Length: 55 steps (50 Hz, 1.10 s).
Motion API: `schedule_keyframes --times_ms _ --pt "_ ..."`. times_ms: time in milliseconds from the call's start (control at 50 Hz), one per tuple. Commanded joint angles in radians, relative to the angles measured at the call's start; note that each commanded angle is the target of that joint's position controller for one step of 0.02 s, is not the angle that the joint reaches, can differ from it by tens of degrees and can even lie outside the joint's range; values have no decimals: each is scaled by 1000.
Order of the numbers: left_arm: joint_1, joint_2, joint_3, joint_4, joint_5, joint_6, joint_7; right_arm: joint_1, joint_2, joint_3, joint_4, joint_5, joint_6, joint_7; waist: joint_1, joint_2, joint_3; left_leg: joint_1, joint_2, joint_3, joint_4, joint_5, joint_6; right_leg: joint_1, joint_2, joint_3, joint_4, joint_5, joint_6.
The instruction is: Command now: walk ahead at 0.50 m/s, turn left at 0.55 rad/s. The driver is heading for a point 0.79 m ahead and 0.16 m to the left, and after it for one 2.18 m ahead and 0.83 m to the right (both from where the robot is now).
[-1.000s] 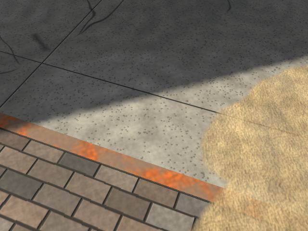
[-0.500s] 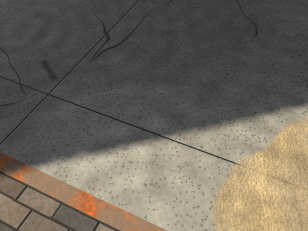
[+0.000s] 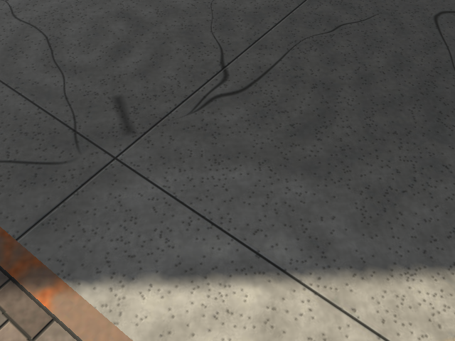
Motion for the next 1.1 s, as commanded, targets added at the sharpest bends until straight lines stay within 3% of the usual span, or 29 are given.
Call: schedule_keyframes --times_ms 20,80,140,180,220,240,260,280,300,320,340,380,460,580,660,700,720,740,760,780,800,820,840,860,880,920,980,1040,1100 --pt "-31 52 13 -67 4 -2 3 -33 -174 -47 -71 9 -14 -22 18 81 -51 -36 207 -181 -139 250 153 44 29 -29 -190 189 30" --pt "-139 39 6 -88 -10 -13 -10 19 -179 -49 -53 14 -1 -32 -30 102 -48 -46 188 -188 -118 158 116 126 83 -38 -382 341 33" --pt "-183 69 16 -103 -23 -25 -24 62 -172 -49 -36 20 10 -37 -39 114 -46 38 223 -277 -53 95 102 144 99 -3 -475 318 15" --pt "-161 95 29 -99 -25 -33 -29 57 -170 -50 -37 17 15 -39 -17 137 -49 96 249 -340 7 98 86 171 99 13 -504 239 -13" --pt "-38 123 49 -68 -23 -41 -24 30 -148 -45 -47 12 19 -37 55 150 -91 87 217 -343 116 167 52 345 97 -13 -563 211 -62" --pt "84 160 63 -55 -5 -46 -16 25 -98 -26 -62 4 15 -31 115 104 -207 12 165 -290 317 134 20 573 -5 67 -537 193 -120" --pt "207 242 83 -42 13 -39 -9 127 -31 -6 -84 7 7 -31 108 -104 -361 -270 29 -152 648 -168 -52 934 -230 400 -548 91 -246" --pt "249 225 85 -9 -11 -26 -19 179 -66 -2 -99 26 0 -30 92 -311 -391 -502 40 -105 857 -444 -77 1012 -351 737 -644 -158 -330" --pt "196 133 62 -29 -19 -21 -17 111 -159 -25 -82 32 4 -31 117 -159 -248 -565 103 -124 936 -360 -87 897 -309 638 -679 -277 -288" --pt "149 97 50 -33 -15 -12 -12 20 -177 -32 -98 22 10 -31 122 -80 -145 -561 136 -84 938 -275 -94 772 -260 472 -688 -201 -246" --pt "109 81 42 -28 -9 -8 -12 -23 -163 -34 -112 11 13 -29 104 -45 -77 -537 163 -70 901 -219 -99 660 -215 360 -713 -79 -231" --pt "74 58 33 -15 -3 -10 -10 -28 -126 -35 -121 15 22 -19 67 -83 -27 -469 206 -56 832 -161 -101 539 -157 206 -764 55 -213" --pt "79 94 49 23 -12 -21 -11 -69 -68 -21 -150 11 36 -12 59 -62 -11 -492 229 -28 711 -85 -122 514 -165 59 -828 209 -248" --pt "103 142 61 67 -19 -4 -4 -219 -42 -6 -182 11 18 20 108 -27 10 -436 213 47 390 182 -109 568 -139 -146 -830 322 -210" --pt "146 179 73 100 -40 16 -4 -296 -56 -11 -223 15 19 40 116 -31 34 -416 189 95 280 111 -63 674 -178 -200 -784 428 -184" --pt "141 210 83 102 -50 29 1 -258 -89 -29 -228 8 25 42 73 -60 -10 -315 130 148 261 5 -21 714 -181 -240 -661 746 -163" --pt "136 222 87 101 -55 36 4 -174 -120 -47 -212 6 30 40 18 -67 -63 -197 89 174 245 -27 7 709 -171 -262 -527 891 -150" --pt "126 209 81 97 -57 41 8 -10 -168 -77 -169 10 36 30 -73 -44 -147 39 48 180 188 32 45 622 -139 -294 -321 901 -121" --pt "148 157 58 80 -27 37 11 155 -245 -108 -130 17 47 9 -134 66 -239 352 158 -16 179 38 103 365 -97 -293 -11 556 -77" --pt "239 22 11 15 7 12 -5 101 -351 -113 -147 23 32 7 5 319 -347 637 410 -610 67 -171 300 -61 110 -177 325 -341 -24" --pt "120 116 26 10 -28 -21 -18 130 -251 -87 -171 17 17 13 -87 189 -418 649 441 -742 -61 -299 298 -162 97 17 406 -334 -38" --pt "34 155 35 -20 -60 -37 -23 94 -205 -70 -156 9 2 16 -87 147 -262 536 414 -601 -83 -222 251 -223 59 8 375 -229 -56" --pt "27 138 29 -18 -46 -45 -16 36 -184 -62 -156 9 -6 14 -40 64 -181 389 372 -492 -81 -112 220 -177 18 6 288 -143 -61" --pt "30 139 33 -8 -18 -45 -9 -27 -157 -53 -164 6 -6 12 1 44 -128 261 334 -402 -88 13 198 -110 -7 5 204 -98 -50" --pt "52 144 38 -4 -10 -36 -10 -62 -142 -46 -178 -7 -7 7 36 71 -113 175 310 -355 -106 104 194 -42 -24 13 168 -65 -42" --pt "69 124 36 2 -2 -15 -11 -78 -141 -45 -173 -6 -11 -1 59 74 -97 85 290 -304 -133 212 203 7 -20 -5 100 -41 -13" --pt "14 78 18 -6 1 1 -13 -48 -154 -45 -140 -4 -14 -20 46 70 -64 20 257 -194 -153 284 184 5 -9 -34 -69 109 25" --pt "-83 40 -1 -13 -10 -4 -28 -8 -147 -38 -103 -3 -17 -25 -9 95 -41 -5 215 -96 -157 219 124 78 11 -59 -294 358 17" --pt "-162 52 -2 -33 -30 -9 -41 51 -165 -37 -60 -2 -24 -19 -51 96 -5 59 264 -109 -173 133 116 73 23 -61 -389 433 -16"
Keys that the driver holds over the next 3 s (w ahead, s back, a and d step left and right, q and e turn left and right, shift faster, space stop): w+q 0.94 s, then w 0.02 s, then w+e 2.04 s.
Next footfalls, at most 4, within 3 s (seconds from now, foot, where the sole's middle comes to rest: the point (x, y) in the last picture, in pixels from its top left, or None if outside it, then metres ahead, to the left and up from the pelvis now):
0.24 right None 0.33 -0.14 -0.78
0.76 left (151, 323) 0.51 0.20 -0.78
1.28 right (160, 213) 0.88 0.20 -0.78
1.74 left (78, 176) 1.04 0.50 -0.78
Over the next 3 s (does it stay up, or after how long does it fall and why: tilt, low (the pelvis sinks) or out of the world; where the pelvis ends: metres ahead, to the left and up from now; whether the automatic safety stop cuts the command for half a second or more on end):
stays up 1.60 0.34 0.00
